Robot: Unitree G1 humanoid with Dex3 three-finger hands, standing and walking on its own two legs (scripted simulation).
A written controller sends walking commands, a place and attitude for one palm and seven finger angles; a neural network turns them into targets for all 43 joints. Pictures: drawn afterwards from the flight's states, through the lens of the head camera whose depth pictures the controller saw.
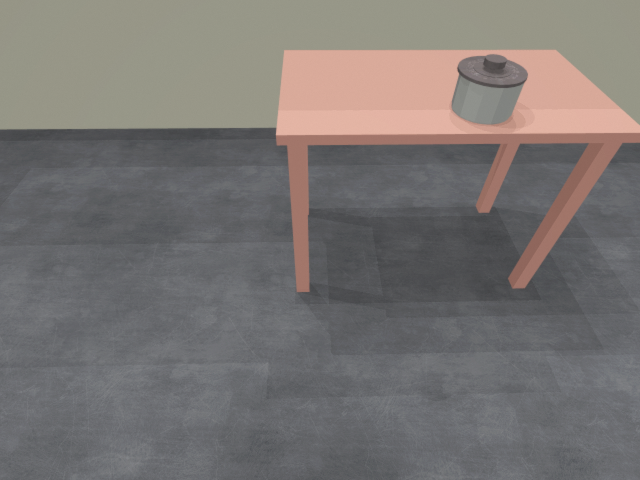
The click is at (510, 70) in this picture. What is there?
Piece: lid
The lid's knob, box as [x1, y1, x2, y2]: [483, 54, 506, 69]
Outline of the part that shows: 485,56 483,64 490,68 502,68 506,61 506,58 496,54 489,54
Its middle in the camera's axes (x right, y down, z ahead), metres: +0.44 -0.45 +0.98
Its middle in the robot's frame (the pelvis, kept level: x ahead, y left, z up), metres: +1.05 -0.39 +0.07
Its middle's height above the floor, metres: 0.85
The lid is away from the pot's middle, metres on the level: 0.00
